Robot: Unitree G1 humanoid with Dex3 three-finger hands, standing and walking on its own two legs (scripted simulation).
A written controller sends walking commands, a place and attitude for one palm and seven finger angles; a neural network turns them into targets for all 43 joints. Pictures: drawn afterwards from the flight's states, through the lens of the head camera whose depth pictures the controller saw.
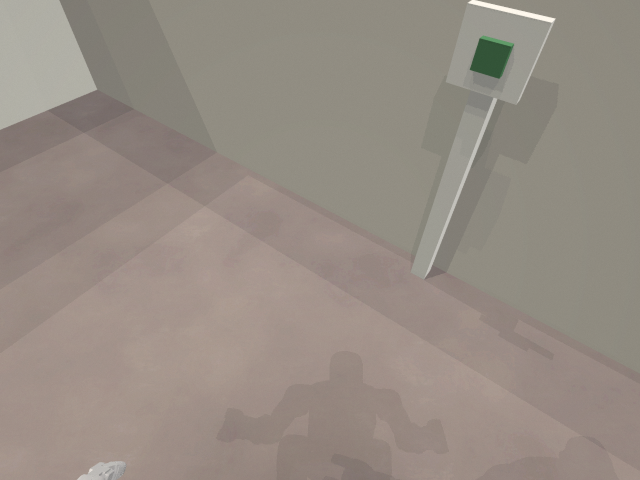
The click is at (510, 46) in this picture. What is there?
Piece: button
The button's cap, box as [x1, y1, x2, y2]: [470, 36, 513, 78]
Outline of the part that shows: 482,36 479,39 470,69 498,78 502,74 513,43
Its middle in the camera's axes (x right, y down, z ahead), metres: +0.39 -0.41 +0.88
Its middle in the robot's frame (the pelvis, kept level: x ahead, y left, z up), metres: +0.97 -0.34 +0.11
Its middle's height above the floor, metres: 0.88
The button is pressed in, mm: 0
